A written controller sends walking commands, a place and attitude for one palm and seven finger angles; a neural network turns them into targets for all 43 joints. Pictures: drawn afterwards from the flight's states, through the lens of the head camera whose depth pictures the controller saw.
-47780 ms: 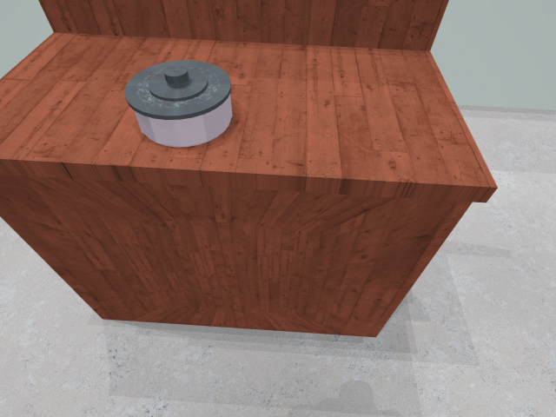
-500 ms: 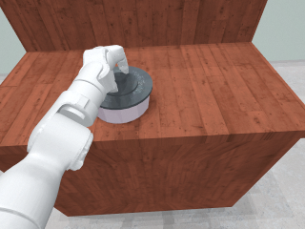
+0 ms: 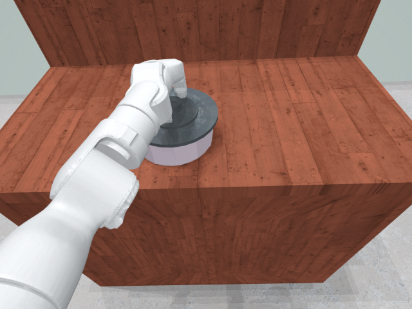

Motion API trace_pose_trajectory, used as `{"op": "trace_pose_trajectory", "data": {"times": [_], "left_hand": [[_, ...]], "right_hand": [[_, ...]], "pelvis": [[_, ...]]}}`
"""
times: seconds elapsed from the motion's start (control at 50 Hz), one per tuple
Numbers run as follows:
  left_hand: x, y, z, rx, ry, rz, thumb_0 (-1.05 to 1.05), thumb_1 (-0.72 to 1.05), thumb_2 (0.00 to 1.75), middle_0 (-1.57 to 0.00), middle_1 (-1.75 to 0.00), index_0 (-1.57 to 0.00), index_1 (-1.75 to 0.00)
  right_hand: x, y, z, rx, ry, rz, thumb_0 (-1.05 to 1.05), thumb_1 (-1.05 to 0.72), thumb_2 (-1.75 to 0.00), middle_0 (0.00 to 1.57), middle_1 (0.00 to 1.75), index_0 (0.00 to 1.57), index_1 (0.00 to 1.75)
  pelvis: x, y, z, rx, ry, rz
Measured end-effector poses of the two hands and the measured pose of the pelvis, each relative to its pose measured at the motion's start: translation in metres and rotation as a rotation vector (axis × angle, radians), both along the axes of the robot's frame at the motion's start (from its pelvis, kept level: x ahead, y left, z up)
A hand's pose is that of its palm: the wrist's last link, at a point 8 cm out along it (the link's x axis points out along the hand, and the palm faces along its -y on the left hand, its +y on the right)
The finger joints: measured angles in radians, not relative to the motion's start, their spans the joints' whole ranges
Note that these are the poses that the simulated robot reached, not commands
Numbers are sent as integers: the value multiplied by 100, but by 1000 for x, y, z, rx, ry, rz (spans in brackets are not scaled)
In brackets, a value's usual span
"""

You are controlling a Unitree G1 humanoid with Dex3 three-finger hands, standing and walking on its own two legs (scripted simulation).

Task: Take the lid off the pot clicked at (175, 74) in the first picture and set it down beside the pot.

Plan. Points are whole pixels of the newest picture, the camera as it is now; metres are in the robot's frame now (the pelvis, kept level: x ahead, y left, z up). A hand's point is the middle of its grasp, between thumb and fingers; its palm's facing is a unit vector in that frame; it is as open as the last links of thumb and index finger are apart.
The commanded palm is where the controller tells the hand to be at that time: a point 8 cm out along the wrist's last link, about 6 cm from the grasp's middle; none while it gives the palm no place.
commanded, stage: lower the open fingers around the knob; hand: left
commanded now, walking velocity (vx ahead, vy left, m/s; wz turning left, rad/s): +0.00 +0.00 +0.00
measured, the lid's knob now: (172, 104) +0.49 +0.06 +0.16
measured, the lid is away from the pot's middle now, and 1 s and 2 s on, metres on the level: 0.01 0.01 0.01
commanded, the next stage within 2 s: close the fingers and squeeze the knob in 0.32 s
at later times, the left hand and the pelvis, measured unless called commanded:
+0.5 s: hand (165, 102) +0.46 +0.07 +0.18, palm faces -0.40 -0.06 -0.92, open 10.5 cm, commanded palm +0.46 +0.06 +0.22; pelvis +0.00 -0.01 +0.00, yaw +0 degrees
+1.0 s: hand (168, 104) +0.46 +0.06 +0.18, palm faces -0.39 -0.06 -0.92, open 8.9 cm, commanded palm +0.46 +0.06 +0.22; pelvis +0.01 -0.01 +0.00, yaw +0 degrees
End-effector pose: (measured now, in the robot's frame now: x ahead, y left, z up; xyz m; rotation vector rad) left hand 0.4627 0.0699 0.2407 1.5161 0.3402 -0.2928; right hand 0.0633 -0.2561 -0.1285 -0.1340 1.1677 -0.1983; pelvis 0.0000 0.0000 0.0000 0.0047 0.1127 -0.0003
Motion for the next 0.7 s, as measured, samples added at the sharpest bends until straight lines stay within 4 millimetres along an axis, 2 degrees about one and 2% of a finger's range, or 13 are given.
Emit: {"op": "trace_pose_trajectory", "data": {"times": [0.44, 0.48, 0.62, 0.7], "left_hand": [[1, 1, 0, -31, 8, 12, 0, -21, 119, -74, -7, -77, -8], [2, 1, 0, -24, 6, 8, 0, -20, 116, -71, -13, -75, -14], [2, -1, -4, -13, 1, -3, 0, -11, 102, -53, -53, -54, -54], [2, -2, -4, -7, 4, -10, 0, -6, 98, -45, -68, -48, -70]], "right_hand": [[2, -13, 6, -29, -9, 0, 1, -90, -90, 20, 30, 20, 30], [2, -14, 5, -29, -8, -2, 1, -90, -90, 20, 30, 20, 30], [2, -13, 3, -17, -8, -9, 1, -90, -90, 20, 30, 20, 30], [3, -10, 2, -7, -10, -8, 1, -90, -90, 20, 30, 20, 30]], "pelvis": [[-2, -7, 0, -1, -2, 2], [-2, -7, 0, -1, 0, 3], [0, -7, 0, 0, 0, 0], [2, -7, 0, 1, -4, -1]]}}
